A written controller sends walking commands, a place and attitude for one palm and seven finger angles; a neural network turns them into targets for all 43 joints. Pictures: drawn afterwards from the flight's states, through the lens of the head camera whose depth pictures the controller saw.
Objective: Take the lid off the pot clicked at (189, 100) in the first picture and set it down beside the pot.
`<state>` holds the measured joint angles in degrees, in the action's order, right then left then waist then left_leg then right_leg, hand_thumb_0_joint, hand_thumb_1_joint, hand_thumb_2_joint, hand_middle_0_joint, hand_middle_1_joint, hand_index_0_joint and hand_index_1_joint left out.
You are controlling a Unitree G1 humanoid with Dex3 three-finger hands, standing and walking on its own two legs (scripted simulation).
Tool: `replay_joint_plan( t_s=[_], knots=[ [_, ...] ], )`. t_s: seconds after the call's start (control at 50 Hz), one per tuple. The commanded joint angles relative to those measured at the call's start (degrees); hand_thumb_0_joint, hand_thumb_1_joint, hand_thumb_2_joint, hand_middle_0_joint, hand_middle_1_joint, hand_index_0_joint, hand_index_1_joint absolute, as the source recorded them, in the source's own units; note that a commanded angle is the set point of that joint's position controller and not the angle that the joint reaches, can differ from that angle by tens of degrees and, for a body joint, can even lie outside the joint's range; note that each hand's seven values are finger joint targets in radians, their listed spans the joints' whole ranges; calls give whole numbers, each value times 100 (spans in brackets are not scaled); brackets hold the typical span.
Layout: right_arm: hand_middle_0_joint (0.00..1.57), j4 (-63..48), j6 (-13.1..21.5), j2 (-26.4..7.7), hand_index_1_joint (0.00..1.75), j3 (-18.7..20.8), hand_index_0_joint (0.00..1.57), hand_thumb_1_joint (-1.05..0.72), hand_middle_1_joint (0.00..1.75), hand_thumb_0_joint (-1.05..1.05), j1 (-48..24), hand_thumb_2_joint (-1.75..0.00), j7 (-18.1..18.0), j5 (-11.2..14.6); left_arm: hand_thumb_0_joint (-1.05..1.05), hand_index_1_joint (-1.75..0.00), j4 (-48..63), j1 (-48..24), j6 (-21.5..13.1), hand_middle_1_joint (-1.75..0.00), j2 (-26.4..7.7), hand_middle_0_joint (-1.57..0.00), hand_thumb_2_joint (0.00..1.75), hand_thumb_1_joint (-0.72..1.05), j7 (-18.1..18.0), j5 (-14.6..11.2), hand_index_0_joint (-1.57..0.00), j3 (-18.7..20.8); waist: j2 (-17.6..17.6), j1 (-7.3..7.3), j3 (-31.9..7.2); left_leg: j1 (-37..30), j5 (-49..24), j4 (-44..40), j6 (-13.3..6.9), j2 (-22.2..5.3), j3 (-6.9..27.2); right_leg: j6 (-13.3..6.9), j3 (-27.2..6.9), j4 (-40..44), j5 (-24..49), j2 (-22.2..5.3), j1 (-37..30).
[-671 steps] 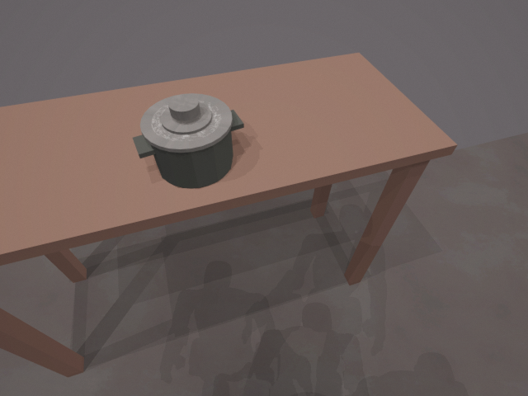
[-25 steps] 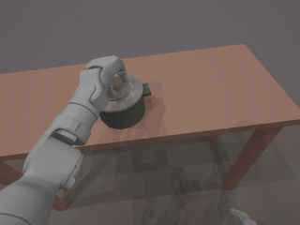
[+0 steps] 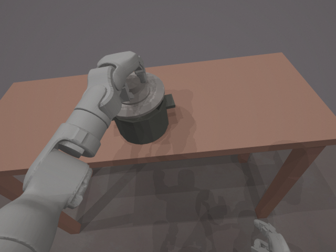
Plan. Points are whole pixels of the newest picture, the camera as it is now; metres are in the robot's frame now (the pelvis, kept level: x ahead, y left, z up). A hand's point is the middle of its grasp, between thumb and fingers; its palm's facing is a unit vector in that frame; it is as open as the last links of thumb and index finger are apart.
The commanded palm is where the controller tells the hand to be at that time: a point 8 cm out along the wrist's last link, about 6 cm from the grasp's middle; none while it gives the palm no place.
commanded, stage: lift the lid straight up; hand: left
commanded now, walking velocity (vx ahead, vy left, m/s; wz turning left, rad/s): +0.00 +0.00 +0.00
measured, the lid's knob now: (130, 84) +0.48 +0.10 +0.16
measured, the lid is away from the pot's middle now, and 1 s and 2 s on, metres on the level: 0.01 0.01 0.08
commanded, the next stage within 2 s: move the lid sideways beside the pot in 1.38 s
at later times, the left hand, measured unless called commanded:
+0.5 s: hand (127, 69) +0.46 +0.09 +0.22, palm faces -0.20 -0.10 -0.98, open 8.3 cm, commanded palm +0.44 +0.11 +0.30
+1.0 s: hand (119, 51) +0.46 +0.10 +0.27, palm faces -0.12 -0.08 -0.99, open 8.3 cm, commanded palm +0.44 +0.11 +0.34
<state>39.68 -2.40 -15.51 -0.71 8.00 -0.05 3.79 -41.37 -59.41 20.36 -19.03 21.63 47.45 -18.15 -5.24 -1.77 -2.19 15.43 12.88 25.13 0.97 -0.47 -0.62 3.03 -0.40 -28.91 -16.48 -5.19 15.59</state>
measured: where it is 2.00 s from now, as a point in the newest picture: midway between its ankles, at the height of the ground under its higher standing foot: outside the picture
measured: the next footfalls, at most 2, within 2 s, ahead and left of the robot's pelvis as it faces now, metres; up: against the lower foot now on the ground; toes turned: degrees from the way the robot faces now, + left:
none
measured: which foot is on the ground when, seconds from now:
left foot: down 0.00-1.00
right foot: down 0.00-1.00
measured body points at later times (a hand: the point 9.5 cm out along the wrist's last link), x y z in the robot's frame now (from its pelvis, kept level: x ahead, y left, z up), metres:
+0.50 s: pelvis -0.01 +0.00 +0.00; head +0.01 -0.05 +0.45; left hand +0.47 +0.09 +0.28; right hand +0.12 -0.24 -0.14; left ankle +0.00 +0.14 -0.74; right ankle -0.02 -0.15 -0.74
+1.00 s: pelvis -0.01 +0.00 +0.00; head +0.01 -0.04 +0.45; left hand +0.46 +0.10 +0.32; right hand +0.15 -0.24 -0.12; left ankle +0.00 +0.14 -0.74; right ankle -0.02 -0.15 -0.74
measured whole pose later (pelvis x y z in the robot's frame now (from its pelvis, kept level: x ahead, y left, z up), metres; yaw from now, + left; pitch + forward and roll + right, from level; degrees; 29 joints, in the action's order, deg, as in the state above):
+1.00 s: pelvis -0.01 +0.00 +0.00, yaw +0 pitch +3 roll +1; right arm 39.6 -0.1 -16.0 -1.3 8.5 -0.5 3.8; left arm -45.7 -72.6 19.8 -21.9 25.2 48.7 -16.7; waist -5.1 -2.0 -2.2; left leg 15.5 11.5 23.7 0.9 -0.3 -0.8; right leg 3.2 -0.6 -27.7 -15.2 -5.4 15.8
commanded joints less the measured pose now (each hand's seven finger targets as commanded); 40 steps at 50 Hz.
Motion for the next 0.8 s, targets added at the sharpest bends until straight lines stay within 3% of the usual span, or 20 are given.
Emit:
replay_joint_plan(
  t_s=[0.0, 0.04, 0.1, 0.16, 0.22, 0.26, 0.28, 0.3, 0.32, 0.4, 0.44, 0.48, 0.56, 0.58, 0.64, 0.66, 0.68, 0.74, 0.76, 0.78],
  knots=[
    [20, -742, 250, -539, 30, 175, 20, -90, 30, 0, -390, -90, -69, -9, 0, -94, 1191, -3894, -69, -94, -1453, -81, 116, 50, -312, 236, -83, 679, 867, -67, -2303, -1153, -1547, -59, -448, 382, -134, -409, 413, 196, 2379, 510, -524],
    [20, -804, 310, -519, 30, 193, 20, -90, 30, 0, -420, -90, -55, -18, 0, -94, 1567, -4085, -116, -94, -1545, -81, 116, 50, -295, 264, -83, 723, 644, -35, -2708, -1415, -1908, 4, -436, 375, -90, -430, 388, 124, 2625, 507, -666],
    [20, -776, 312, -496, 30, 200, 20, -90, 30, 0, -388, -90, -25, 1, 0, -94, 1392, -4125, -97, -94, -1079, -81, 116, 50, -228, 222, -83, 325, 667, -127, -2575, -1387, -1879, 1, -424, 368, -59, -434, 425, 167, 2529, 530, -534],
    [20, -732, 322, -602, 30, 207, 20, -90, 30, 0, -338, -90, -65, -23, 0, -94, 1247, -4101, -112, -94, -1663, -81, 116, 50, -268, 164, -83, 867, 774, -50, -2509, -1239, -1653, -38, -442, 381, -67, -439, 406, 204, 2423, 508, -627],
    [20, -682, 338, -537, 30, 157, 20, -90, 30, 0, -316, -90, -85, 0, 0, -94, 978, -4354, -107, -94, -1246, -81, 116, 50, -219, 209, -83, 476, 840, -126, -2231, -1173, -1487, -137, -419, 378, -76, -425, 449, 238, 2195, 523, -403],
    [20, -699, 348, -583, 30, 190, 20, -90, 30, 0, -286, -90, -79, -11, 0, -94, 987, -4281, -160, -94, -1313, -81, 116, 50, -239, 165, -83, 553, 781, -103, -2317, -1218, -1539, -115, -424, 355, -50, -446, 435, 252, 2160, 512, -439],
    [20, -696, 381, -565, 30, 181, 20, -90, 30, 0, -269, -90, -76, -38, 0, -94, 1147, -4498, -184, -94, -1536, -81, 116, 50, -266, 273, -83, 712, 665, -58, -2600, -1346, -1620, -123, -408, 351, -39, -447, 415, 210, 2206, 519, -544],
    [20, -732, 415, -542, 30, 181, 20, -90, 30, 0, -311, -90, -66, -40, 0, -94, 1208, -4615, -196, -94, -1417, -81, 116, 50, -255, 279, -83, 600, 665, -70, -2648, -1390, -1717, -93, -409, 359, -12, -458, 424, 182, 2287, 531, -541],
    [20, -695, 423, -537, 30, 180, 20, -90, 30, 0, -281, -90, -67, -40, 0, -94, 968, -4469, -169, -94, -1399, -81, 116, 50, -253, 279, -83, 621, 754, -59, -2603, -1344, -1752, -83, -424, 361, -15, -455, 420, 180, 2315, 532, -528],
    [20, -645, 424, -593, 30, 147, 20, -90, 30, 0, -220, -90, -124, -58, 0, -94, 628, -4555, -196, -94, -1986, -81, 116, 50, -277, 336, -83, 1084, 1093, -3, -2418, -1006, -1422, -178, -456, 382, -99, -407, 378, 244, 2260, 502, -676],
    [20, -693, 468, -563, 30, 156, 20, -90, 30, 0, -235, -90, -103, -39, 0, -94, 854, -4731, -238, -94, -1770, -81, 116, 50, -262, 323, -83, 872, 918, -13, -2559, -1146, -1547, -190, -443, 369, -104, -413, 379, 224, 2304, 493, -658],
    [20, -762, 495, -569, 30, 189, 20, -90, 30, 0, -278, -90, -62, -58, 0, -94, 1047, -4544, -273, -94, -1845, -81, 116, 50, -262, 340, -83, 970, 809, 45, -2850, -1283, -1914, -116, -438, 344, -78, -430, 351, 168, 2569, 479, -823],
    [20, -802, 436, -623, 30, 233, 20, -90, 30, 0, -305, -90, -8, -29, 0, -94, 990, -4214, -181, -94, -1624, -81, 116, 50, -176, 224, -83, 882, 962, 21, -2600, -1195, -1938, -89, -456, 335, -127, -428, 381, 225, 2627, 482, -765],
    [20, -799, 434, -599, 30, 191, 20, -90, 30, 0, -328, -90, 0, -25, 0, -94, 933, -4275, -160, -94, -1751, -81, 116, 50, -160, 284, -83, 939, 1024, 36, -2504, -1099, -1760, -134, -450, 351, -137, -409, 382, 240, 2495, 485, -746],
    [20, -781, 415, -593, 30, 182, 20, -90, 30, 0, -371, -90, -31, 19, 0, -94, 968, -4574, -122, -94, -1528, -81, 116, 50, -103, 260, -83, 691, 1021, -53, -2225, -1117, -1588, -157, -450, 338, -143, -414, 412, 277, 2275, 504, -486],
    [20, -819, 419, -621, 30, 206, 20, -90, 30, 0, -373, -90, -36, 9, 0, -94, 1117, -4541, -160, -94, -1529, -81, 116, 50, -110, 160, -83, 716, 925, -38, -2317, -1179, -1627, -133, -469, 336, -127, -423, 403, 305, 2282, 479, -542],
    [20, -808, 445, -597, 30, 183, 20, -90, 30, 0, -344, -90, -45, -5, 0, -94, 1278, -4765, -171, -94, -1790, -81, 116, 50, -120, 282, -83, 857, 913, -17, -2563, -1258, -1738, -146, -459, 334, -96, -423, 382, 254, 2354, 496, -665],
    [20, -755, 471, -583, 30, 162, 20, -90, 30, 0, -335, -90, -79, -3, 0, -94, 1059, -5035, -119, -94, -1825, -81, 116, 50, -91, 323, -83, 824, 827, -50, -2468, -1235, -1639, -132, -451, 356, -106, -426, 374, 268, 2272, 503, -570],
    [20, -761, 461, -625, 30, 193, 20, -90, 30, 0, -301, -90, -75, -1, 0, -94, 1188, -4994, -164, -94, -1721, -81, 116, 50, -104, 210, -83, 757, 771, -76, -2545, -1298, -1701, -124, -445, 334, -74, -443, 396, 275, 2292, 494, -603],
    [20, -773, 489, -565, 30, 159, 20, -90, 30, 0, -332, -90, -68, 0, 0, -94, 1223, -5180, -164, -94, -1796, -81, 116, 50, -100, 323, -83, 773, 767, -56, -2645, -1316, -1706, -148, -426, 338, -71, -438, 382, 246, 2261, 507, -622]
  ],
)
